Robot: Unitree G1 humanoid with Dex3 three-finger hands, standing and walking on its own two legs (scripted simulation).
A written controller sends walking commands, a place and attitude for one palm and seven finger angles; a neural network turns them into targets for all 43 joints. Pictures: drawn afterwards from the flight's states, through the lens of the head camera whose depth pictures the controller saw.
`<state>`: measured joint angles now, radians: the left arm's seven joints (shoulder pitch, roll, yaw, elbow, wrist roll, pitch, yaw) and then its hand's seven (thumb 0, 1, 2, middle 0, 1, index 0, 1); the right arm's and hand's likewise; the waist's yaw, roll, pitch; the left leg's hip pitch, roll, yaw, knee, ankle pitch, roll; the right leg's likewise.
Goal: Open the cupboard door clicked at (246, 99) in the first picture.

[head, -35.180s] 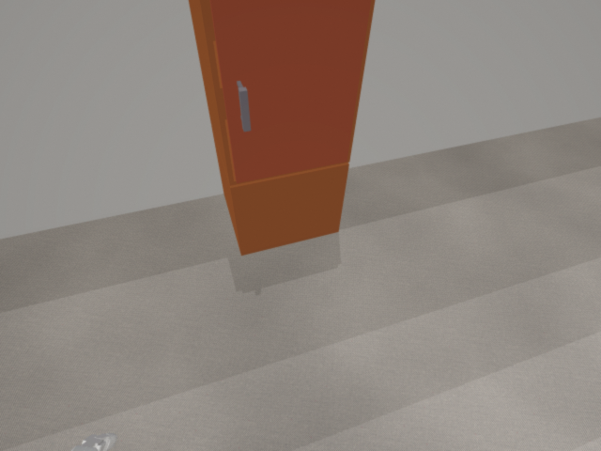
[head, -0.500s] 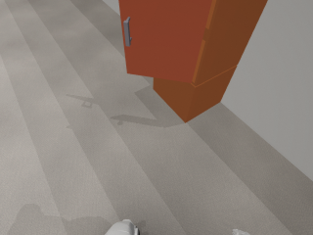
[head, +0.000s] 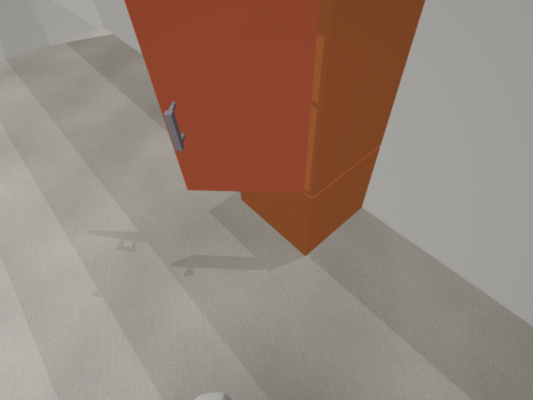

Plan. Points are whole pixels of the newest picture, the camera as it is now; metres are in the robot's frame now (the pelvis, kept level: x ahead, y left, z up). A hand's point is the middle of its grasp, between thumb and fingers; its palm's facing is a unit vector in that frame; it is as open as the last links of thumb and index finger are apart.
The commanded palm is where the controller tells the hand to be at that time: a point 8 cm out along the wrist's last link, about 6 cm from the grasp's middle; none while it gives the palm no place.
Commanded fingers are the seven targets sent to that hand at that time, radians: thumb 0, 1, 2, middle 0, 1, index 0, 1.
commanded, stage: take the last steps up to it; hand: left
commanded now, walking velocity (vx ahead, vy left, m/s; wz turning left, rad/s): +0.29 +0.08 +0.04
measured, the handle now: (176, 126) +0.77 +0.28 -0.06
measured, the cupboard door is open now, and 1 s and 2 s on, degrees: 44 44 44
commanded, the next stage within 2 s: come to a stop and stand still in 0.32 s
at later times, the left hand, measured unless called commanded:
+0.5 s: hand (132, 389) +0.17 +0.26 -0.19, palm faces +0.05 -0.99 -0.15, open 7.4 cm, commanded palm none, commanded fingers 0.00 0.90 0.90 -0.20 -0.30 -0.20 -0.30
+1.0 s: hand (153, 331) +0.27 +0.25 -0.18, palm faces -0.03 -0.98 -0.20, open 7.4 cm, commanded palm none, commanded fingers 0.00 0.90 0.90 -0.20 -0.30 -0.20 -0.30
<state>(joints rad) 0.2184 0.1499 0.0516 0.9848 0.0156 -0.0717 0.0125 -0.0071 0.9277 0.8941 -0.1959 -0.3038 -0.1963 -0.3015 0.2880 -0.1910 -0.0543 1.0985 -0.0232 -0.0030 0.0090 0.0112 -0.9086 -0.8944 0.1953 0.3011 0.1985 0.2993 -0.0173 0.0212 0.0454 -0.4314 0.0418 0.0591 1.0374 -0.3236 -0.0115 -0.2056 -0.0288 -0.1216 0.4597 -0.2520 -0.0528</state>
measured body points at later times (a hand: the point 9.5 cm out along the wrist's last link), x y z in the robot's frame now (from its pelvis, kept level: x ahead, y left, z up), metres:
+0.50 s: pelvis +0.17 +0.10 -0.01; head +0.19 +0.12 +0.44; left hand +0.17 +0.32 -0.17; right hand +0.24 -0.14 -0.14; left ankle +0.21 +0.16 -0.74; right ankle +0.15 -0.04 -0.68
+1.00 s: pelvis +0.19 +0.08 -0.01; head +0.22 +0.08 +0.44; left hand +0.27 +0.30 -0.17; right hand +0.19 -0.17 -0.16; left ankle +0.18 +0.18 -0.74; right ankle +0.17 -0.04 -0.74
